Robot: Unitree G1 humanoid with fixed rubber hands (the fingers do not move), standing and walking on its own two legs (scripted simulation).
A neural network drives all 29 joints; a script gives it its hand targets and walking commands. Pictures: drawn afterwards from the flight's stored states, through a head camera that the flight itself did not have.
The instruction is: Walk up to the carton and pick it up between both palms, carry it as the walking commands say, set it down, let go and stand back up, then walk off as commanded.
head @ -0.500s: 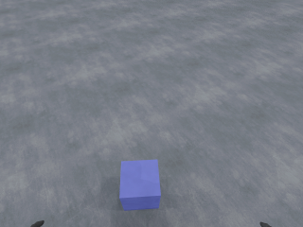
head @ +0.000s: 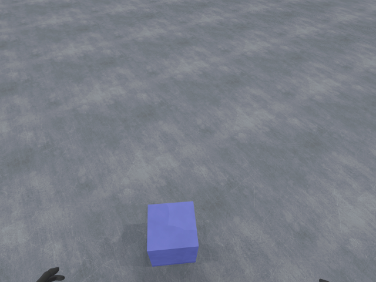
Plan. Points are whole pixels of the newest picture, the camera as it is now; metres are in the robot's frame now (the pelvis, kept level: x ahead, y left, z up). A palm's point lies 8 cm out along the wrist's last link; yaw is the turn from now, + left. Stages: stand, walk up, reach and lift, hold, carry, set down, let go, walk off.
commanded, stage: walk up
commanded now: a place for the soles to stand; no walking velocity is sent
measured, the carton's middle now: (172, 234) +0.45 +0.06 -0.64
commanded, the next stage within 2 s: reach and lift in 0.36 s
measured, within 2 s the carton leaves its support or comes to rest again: neither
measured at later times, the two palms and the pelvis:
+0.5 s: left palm out of the picture +0.13 +0.30 -0.08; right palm out of the picture +0.14 -0.31 -0.09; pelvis -0.02 +0.00 -0.01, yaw +4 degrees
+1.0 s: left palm (74, 252) +0.23 +0.28 -0.14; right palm (283, 249) +0.24 -0.24 -0.14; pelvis -0.07 -0.02 -0.05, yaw +6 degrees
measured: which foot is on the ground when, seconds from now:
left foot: down 0.00-1.00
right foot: down 0.00-1.00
